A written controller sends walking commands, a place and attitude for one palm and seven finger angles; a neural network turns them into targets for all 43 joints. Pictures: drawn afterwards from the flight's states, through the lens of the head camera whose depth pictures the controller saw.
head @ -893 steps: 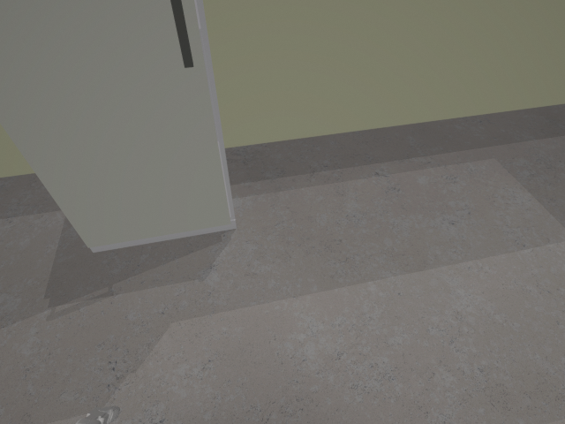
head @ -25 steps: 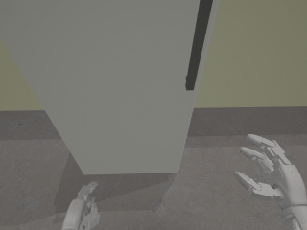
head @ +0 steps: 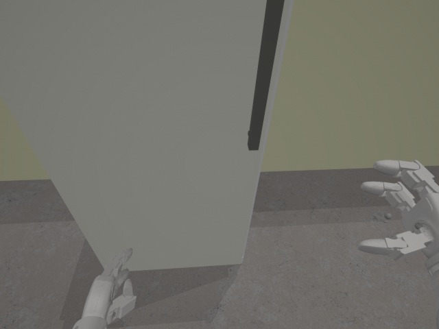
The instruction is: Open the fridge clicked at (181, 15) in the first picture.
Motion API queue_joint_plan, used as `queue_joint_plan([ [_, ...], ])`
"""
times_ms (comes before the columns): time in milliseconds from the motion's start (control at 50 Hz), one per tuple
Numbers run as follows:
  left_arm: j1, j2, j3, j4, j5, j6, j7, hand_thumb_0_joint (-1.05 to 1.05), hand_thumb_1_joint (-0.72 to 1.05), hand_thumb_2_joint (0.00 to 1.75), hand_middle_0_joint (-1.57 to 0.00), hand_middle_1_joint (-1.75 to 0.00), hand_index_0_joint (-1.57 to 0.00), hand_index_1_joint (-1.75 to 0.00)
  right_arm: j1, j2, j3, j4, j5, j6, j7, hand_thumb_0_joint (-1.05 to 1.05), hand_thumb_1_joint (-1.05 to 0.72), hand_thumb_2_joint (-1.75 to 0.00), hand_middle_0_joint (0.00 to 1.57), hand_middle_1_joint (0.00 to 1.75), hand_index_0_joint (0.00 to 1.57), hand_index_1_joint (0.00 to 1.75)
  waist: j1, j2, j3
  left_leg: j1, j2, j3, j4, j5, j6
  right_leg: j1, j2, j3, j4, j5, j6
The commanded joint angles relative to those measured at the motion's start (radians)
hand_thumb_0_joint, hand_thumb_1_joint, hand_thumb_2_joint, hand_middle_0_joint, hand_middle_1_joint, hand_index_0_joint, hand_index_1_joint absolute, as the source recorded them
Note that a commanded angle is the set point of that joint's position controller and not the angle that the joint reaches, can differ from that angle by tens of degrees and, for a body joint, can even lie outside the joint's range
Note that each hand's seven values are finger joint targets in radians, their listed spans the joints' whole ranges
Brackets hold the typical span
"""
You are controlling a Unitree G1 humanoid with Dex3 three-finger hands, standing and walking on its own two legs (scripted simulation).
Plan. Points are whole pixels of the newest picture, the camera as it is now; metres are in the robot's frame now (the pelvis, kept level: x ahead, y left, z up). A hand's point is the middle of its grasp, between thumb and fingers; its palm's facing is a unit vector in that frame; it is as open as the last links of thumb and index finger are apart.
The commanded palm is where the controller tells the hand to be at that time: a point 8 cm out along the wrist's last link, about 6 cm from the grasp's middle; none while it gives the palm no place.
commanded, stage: raise the hand to about handle height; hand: right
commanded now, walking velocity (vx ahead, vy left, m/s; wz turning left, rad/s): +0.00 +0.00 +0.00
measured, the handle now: (261, 70) +0.54 -0.09 +0.25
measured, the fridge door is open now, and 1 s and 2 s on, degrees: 0 0 0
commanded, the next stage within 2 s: move the hooked fingers beside the handle in 0.92 s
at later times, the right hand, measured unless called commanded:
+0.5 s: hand (420, 156) +0.27 -0.26 +0.25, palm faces +0.05 +0.99 -0.12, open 14.0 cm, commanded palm +0.24 -0.30 +0.24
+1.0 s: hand (408, 161) +0.28 -0.26 +0.23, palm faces +0.03 +0.99 -0.10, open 14.0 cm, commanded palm +0.25 -0.30 +0.24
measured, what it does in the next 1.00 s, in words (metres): stands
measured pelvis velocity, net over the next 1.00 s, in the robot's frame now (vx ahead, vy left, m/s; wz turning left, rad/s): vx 0.00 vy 0.01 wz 0.01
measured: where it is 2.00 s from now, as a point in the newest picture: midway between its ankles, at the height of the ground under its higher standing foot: outside the picture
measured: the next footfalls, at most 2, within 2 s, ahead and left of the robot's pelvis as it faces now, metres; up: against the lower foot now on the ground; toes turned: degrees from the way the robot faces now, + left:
none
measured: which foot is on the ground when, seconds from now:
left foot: down 0.00-1.00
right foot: down 0.00-1.00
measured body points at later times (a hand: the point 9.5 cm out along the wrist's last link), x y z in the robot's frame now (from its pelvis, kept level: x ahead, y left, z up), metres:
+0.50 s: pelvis +0.00 +0.02 +0.01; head -0.04 +0.04 +0.45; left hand +0.21 +0.23 -0.05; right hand +0.26 -0.32 +0.26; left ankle +0.00 +0.11 -0.73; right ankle +0.04 -0.10 -0.73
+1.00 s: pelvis +0.00 +0.01 +0.01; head -0.03 +0.04 +0.46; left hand +0.21 +0.23 -0.05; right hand +0.27 -0.31 +0.24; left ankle +0.00 +0.11 -0.73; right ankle +0.04 -0.10 -0.73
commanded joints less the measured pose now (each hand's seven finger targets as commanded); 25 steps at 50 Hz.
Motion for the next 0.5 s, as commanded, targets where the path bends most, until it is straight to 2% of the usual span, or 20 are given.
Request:
queue_joint_plan([
  [0,-0.13,0.114,0.034,-0.162,-0.007,-0.032,0.011,0.0,0.9,0.9,-0.2,-0.3,-0.2,-0.3,-0.317,-0.245,-0.12,-0.191,0.024,0.006,0.016,0.0,0.5,-0.3,0.3,1.2,0.3,1.2,0.007,-0.069,-0.106,-0.043,-0.028,-0.027,-0.116,0.123,0.016,0.125,0.003,0.072,-0.145,0.078,-0.001],
  [20,-0.134,0.116,0.03,-0.161,-0.007,-0.024,0.009,0.0,0.9,0.9,-0.2,-0.3,-0.2,-0.3,-0.322,-0.263,-0.132,-0.177,0.024,0.02,0.02,0.0,0.5,-0.3,0.3,1.2,0.3,1.2,0.002,-0.044,-0.107,-0.028,-0.03,-0.032,-0.127,0.126,0.017,0.121,0.003,0.07,-0.145,0.086,-0.003],
  [100,-0.154,0.11,0.024,-0.173,-0.014,-0.001,0.009,0.0,0.9,0.9,-0.2,-0.3,-0.2,-0.3,-0.416,-0.296,-0.145,-0.175,0.023,0.071,0.038,0.0,0.5,-0.3,0.3,1.2,0.3,1.2,0.006,-0.08,-0.136,-0.017,-0.026,-0.037,-0.143,0.149,0.016,0.158,0.011,0.063,-0.155,0.1,-0.005],
  [120,-0.159,0.111,0.021,-0.17,-0.014,0.005,0.008,0.0,0.9,0.9,-0.2,-0.3,-0.2,-0.3,-0.43,-0.311,-0.153,-0.167,0.021,0.08,0.039,0.0,0.5,-0.3,0.3,1.2,0.3,1.2,0.004,-0.05,-0.127,-0.007,-0.028,-0.039,-0.152,0.157,0.016,0.154,0.009,0.061,-0.152,0.112,-0.006],
  [140,-0.161,0.111,0.021,-0.168,-0.017,0.01,0.007,0.0,0.9,0.9,-0.2,-0.3,-0.2,-0.3,-0.452,-0.314,-0.152,-0.149,0.023,0.091,0.045,0.0,0.5,-0.3,0.3,1.2,0.3,1.2,0.01,-0.056,-0.116,-0.017,-0.026,-0.041,-0.16,0.152,0.014,0.153,0.011,0.06,-0.157,0.101,-0.008],
  [160,-0.164,0.113,0.022,-0.171,-0.018,0.014,0.008,0.0,0.9,0.9,-0.2,-0.3,-0.2,-0.3,-0.471,-0.33,-0.166,-0.153,0.023,0.099,0.048,0.0,0.5,-0.3,0.3,1.2,0.3,1.2,0.006,-0.049,-0.14,-0.006,-0.026,-0.04,-0.16,0.162,0.014,0.167,0.013,0.062,-0.159,0.11,-0.009],
  [200,-0.174,0.112,0.02,-0.175,-0.022,0.02,0.007,0.0,0.9,0.9,-0.2,-0.3,-0.2,-0.3,-0.512,-0.346,-0.168,-0.159,0.021,0.114,0.056,0.0,0.5,-0.3,0.3,1.2,0.3,1.2,0.007,-0.088,-0.15,-0.003,-0.023,-0.043,-0.164,0.174,0.016,0.185,0.016,0.059,-0.162,0.121,-0.009],
  [220,-0.177,0.112,0.019,-0.177,-0.021,0.024,0.004,0.0,0.9,0.9,-0.2,-0.3,-0.2,-0.3,-0.512,-0.364,-0.184,-0.147,0.025,0.124,0.059,0.0,0.5,-0.3,0.3,1.2,0.3,1.2,0.0,-0.049,-0.153,0.011,-0.022,-0.049,-0.169,0.193,0.012,0.178,0.016,0.056,-0.153,0.137,-0.011],
  [300,-0.183,0.121,0.02,-0.178,-0.028,0.036,0.002,0.0,0.9,0.9,-0.2,-0.3,-0.2,-0.3,-0.578,-0.408,-0.205,-0.1,0.023,0.163,0.077,0.0,0.5,-0.3,0.3,1.2,0.3,1.2,-0.001,-0.06,-0.16,0.007,-0.016,-0.051,-0.176,0.201,0.009,0.188,0.023,0.055,-0.162,0.138,-0.015],
  [320,-0.188,0.121,0.02,-0.176,-0.028,0.041,0.0,0.0,0.9,0.9,-0.2,-0.3,-0.2,-0.3,-0.572,-0.419,-0.213,-0.079,0.025,0.173,0.081,0.0,0.5,-0.3,0.3,1.2,0.3,1.2,-0.004,-0.009,-0.15,0.011,-0.013,-0.061,-0.183,0.208,0.001,0.177,0.019,0.053,-0.154,0.145,-0.018],
  [380,-0.194,0.127,0.021,-0.177,-0.038,0.049,-0.003,0.0,0.9,0.9,-0.2,-0.3,-0.2,-0.3,-0.659,-0.434,-0.201,-0.059,0.017,0.2,0.092,0.0,0.5,-0.3,0.3,1.2,0.3,1.2,0.003,-0.06,-0.141,-0.008,-0.012,-0.058,-0.185,0.189,0.003,0.185,0.024,0.054,-0.166,0.131,-0.017],
  [400,-0.195,0.131,0.023,-0.182,-0.038,0.049,-0.003,0.0,0.9,0.9,-0.2,-0.3,-0.2,-0.3,-0.68,-0.452,-0.212,-0.065,0.016,0.205,0.092,0.0,0.5,-0.3,0.3,1.2,0.3,1.2,-0.001,-0.062,-0.16,-0.002,-0.012,-0.057,-0.185,0.179,0.004,0.192,0.026,0.057,-0.168,0.127,-0.017],
  [440,-0.187,0.133,0.025,-0.178,-0.04,0.057,-0.008,0.0,0.9,0.9,-0.2,-0.3,-0.2,-0.3,-0.619,-0.408,-0.181,0.013,0.018,0.226,0.101,0.0,0.5,-0.3,0.3,1.2,0.3,1.2,0.003,-0.035,-0.123,-0.021,-0.005,-0.07,-0.188,0.185,-0.007,0.172,0.023,0.047,-0.156,0.123,-0.018],
  [480,-0.182,0.141,0.029,-0.185,-0.045,0.064,-0.013,0.0,0.9,0.9,-0.2,-0.3,-0.2,-0.3,-0.58,-0.395,-0.172,0.047,0.019,0.242,0.114,0.0,0.5,-0.3,0.3,1.2,0.3,1.2,-0.001,0.015,-0.12,-0.033,-0.009,-0.062,-0.182,0.168,-0.01,0.158,0.023,0.05,-0.16,0.109,-0.018],
])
